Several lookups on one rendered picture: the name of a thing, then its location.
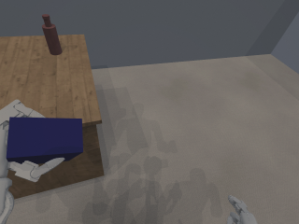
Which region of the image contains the sponge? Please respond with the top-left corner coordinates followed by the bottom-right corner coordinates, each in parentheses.
top-left (6, 117), bottom-right (83, 164)

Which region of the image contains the robot left forearm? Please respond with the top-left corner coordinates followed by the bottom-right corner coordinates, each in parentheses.
top-left (0, 177), bottom-right (15, 224)

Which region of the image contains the table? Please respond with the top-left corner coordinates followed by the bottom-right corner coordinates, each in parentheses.
top-left (0, 35), bottom-right (105, 200)

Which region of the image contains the robot left hand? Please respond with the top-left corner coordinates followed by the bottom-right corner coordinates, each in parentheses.
top-left (0, 99), bottom-right (65, 182)

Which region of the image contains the robot right hand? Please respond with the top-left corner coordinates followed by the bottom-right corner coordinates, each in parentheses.
top-left (227, 195), bottom-right (258, 224)

